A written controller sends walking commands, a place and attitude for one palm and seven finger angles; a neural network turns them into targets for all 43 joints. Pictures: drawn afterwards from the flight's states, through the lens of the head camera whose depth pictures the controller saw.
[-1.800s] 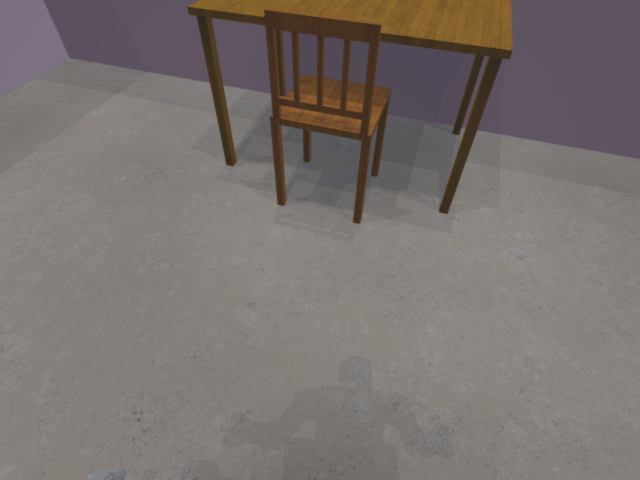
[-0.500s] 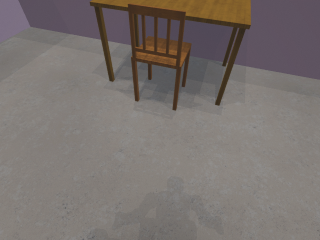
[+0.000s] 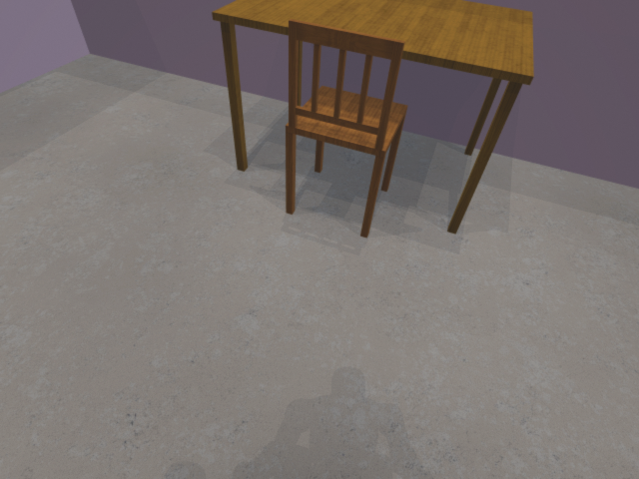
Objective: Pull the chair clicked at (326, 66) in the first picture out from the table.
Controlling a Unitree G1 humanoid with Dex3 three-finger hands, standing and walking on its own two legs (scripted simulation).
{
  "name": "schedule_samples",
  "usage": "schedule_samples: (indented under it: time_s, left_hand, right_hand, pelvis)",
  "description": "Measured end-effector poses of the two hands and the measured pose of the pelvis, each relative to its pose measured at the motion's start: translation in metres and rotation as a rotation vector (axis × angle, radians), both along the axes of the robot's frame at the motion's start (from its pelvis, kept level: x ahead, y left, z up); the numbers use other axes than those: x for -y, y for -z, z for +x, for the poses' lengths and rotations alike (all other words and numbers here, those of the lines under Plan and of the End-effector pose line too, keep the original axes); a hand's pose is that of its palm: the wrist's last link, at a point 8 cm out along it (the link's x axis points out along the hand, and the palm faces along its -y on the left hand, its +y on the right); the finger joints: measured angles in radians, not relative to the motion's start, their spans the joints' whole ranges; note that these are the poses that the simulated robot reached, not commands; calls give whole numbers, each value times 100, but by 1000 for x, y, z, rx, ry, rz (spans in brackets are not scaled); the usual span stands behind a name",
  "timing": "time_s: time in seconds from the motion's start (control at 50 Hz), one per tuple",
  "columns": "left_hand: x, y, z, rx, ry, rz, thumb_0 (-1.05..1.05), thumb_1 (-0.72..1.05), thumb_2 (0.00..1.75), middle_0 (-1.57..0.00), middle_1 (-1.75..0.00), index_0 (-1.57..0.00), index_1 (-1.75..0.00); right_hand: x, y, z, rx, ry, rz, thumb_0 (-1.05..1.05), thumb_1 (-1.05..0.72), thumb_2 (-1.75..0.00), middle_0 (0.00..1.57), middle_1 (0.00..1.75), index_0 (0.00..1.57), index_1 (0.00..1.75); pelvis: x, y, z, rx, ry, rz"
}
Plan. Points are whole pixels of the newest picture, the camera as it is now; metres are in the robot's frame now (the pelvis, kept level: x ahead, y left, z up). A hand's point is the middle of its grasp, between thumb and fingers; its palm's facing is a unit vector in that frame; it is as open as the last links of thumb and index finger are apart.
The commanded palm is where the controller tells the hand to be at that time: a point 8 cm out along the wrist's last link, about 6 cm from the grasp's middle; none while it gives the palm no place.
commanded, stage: walk to a spot facing it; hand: left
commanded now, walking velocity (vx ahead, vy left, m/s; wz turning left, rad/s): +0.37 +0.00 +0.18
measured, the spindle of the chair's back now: (339, 84) +1.34 +0.00 -0.10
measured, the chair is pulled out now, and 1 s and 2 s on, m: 0.00 0.00 0.00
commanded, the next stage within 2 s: turn to face it in 1.02 s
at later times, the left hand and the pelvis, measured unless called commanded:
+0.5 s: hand (229, 374) +0.32 +0.17 -0.17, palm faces +0.01 -0.98 -0.18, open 7.4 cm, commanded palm none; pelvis +0.20 -0.01 -0.02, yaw +4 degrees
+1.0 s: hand (198, 359) +0.35 +0.23 -0.18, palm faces +0.22 -0.96 -0.17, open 7.4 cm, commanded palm none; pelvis +0.41 +0.05 +0.00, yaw +9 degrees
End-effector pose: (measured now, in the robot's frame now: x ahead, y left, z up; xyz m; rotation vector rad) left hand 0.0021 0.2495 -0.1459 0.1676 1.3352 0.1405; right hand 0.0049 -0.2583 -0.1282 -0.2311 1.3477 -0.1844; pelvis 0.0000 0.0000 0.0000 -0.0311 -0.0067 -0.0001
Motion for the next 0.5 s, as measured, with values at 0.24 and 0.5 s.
schedule_samples:
  time_s: [0.24, 0.5]
  left_hand:
    - [7, 0, 67, -67, -17, -79, 1, 90, 89, -20, -30, -20, -30]
    - [31, 1, 312, 274, 46, -16, 1, 91, 89, -20, -30, -20, -30]
  right_hand:
    - [-78, -11, -32, -210, 135, 88, 1, -90, -89, 20, 30, 20, 29]
    - [-56, 16, 48, -373, 178, 134, 1, -90, -89, 20, 30, 20, 29]
  pelvis:
    - [-19, -9, 74, -14, -17, 14]
    - [14, 22, 201, 3, -62, 24]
